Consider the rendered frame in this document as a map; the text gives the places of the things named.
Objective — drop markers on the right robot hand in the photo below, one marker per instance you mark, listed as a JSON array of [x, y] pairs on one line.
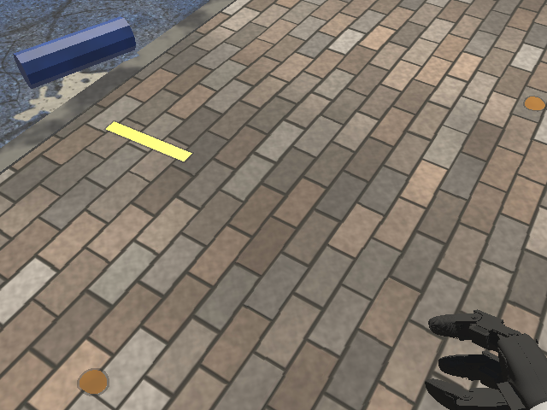
[[517, 377]]

